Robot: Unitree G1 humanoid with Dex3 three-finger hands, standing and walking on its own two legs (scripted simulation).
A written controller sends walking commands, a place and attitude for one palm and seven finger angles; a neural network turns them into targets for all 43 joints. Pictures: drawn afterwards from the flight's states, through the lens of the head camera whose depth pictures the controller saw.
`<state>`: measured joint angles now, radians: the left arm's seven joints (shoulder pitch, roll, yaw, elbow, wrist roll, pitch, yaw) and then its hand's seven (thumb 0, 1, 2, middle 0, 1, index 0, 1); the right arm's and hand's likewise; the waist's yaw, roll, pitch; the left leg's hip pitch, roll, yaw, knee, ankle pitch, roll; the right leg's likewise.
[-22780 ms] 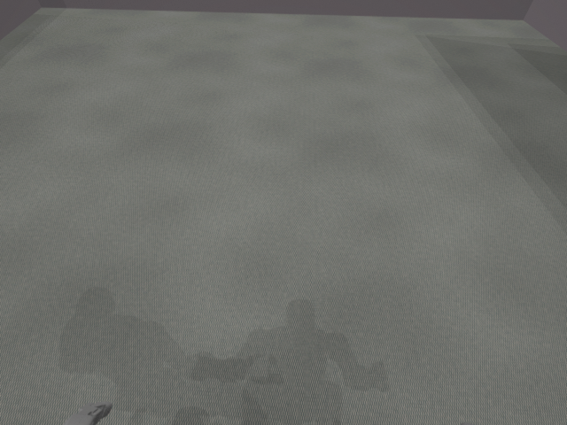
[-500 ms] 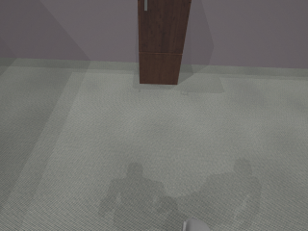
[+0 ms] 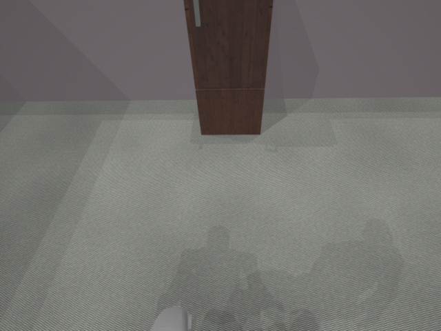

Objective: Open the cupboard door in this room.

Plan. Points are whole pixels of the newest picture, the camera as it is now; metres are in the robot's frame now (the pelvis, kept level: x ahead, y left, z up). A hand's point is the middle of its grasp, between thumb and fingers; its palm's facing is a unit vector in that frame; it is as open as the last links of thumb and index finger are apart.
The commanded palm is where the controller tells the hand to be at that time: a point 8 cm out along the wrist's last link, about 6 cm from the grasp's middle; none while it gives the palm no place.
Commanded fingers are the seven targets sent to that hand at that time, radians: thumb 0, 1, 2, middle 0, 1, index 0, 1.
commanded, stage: turn or walk to find it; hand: left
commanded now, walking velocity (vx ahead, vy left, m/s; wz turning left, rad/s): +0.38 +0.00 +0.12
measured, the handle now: (197, 7) +1.36 +0.17 +0.04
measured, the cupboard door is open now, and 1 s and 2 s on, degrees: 0 0 0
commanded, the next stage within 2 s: stand and wait in 0.14 s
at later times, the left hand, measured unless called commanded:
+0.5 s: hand (129, 330) +0.16 +0.22 -0.19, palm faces +0.10 -0.98 -0.16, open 7.4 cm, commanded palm none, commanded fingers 0.00 0.90 0.90 -0.20 -0.30 -0.20 -0.30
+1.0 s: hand (149, 295) +0.22 +0.19 -0.17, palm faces +0.07 -0.97 -0.21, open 7.3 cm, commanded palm none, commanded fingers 0.00 0.90 0.90 -0.20 -0.30 -0.20 -0.30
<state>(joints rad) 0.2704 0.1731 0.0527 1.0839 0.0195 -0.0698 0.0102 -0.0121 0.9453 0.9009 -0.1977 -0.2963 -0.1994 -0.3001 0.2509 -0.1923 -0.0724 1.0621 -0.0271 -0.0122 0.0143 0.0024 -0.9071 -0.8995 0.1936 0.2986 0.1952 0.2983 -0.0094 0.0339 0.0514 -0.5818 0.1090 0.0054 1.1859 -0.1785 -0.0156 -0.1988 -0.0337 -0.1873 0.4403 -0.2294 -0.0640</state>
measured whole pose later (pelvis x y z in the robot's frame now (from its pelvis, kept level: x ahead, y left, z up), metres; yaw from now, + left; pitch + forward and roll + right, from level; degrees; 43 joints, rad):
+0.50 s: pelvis +0.17 +0.06 -0.01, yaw +1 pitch -3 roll +0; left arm 0.28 0.14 0.02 1.13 0.01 -0.02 0.03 0.00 0.91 0.90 -0.20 -0.30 -0.20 -0.30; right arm 0.10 -0.13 -0.04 1.02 0.00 -0.08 -0.03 -0.05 -0.94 -0.90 0.20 0.30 0.20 0.30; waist 0.03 -0.03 0.08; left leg -0.23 0.03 0.18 0.49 -0.22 0.05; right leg -0.39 -0.11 -0.07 0.96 -0.45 0.05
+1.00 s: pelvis +0.23 +0.01 +0.00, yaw +2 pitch -2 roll +1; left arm 0.26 0.15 0.00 1.14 0.00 -0.02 0.04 0.01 0.93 0.90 -0.20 -0.30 -0.20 -0.30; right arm 0.35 -0.12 0.00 1.20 -0.01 0.00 -0.02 0.00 -0.91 -0.90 0.19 0.30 0.20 0.30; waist -0.01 0.01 0.04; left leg -0.12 0.08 0.13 0.39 -0.23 -0.04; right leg -0.18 -0.03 -0.14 0.43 -0.22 -0.03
